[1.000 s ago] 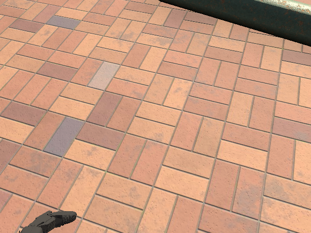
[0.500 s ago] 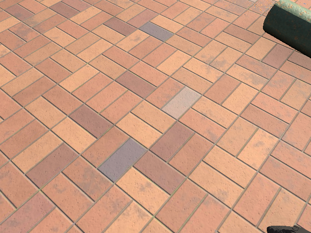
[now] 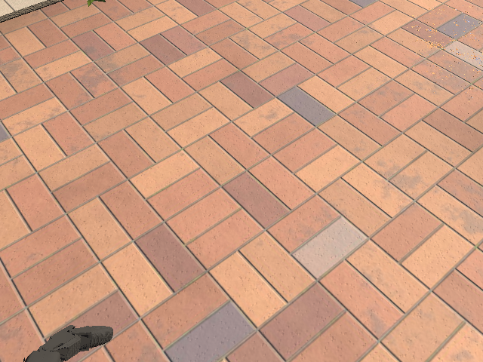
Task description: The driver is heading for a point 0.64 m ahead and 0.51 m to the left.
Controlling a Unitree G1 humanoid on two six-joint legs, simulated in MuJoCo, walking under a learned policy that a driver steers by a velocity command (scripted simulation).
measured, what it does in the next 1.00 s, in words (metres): walks ahead, turning left: left foot, then right foot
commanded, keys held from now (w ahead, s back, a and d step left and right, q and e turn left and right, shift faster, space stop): w+q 1.00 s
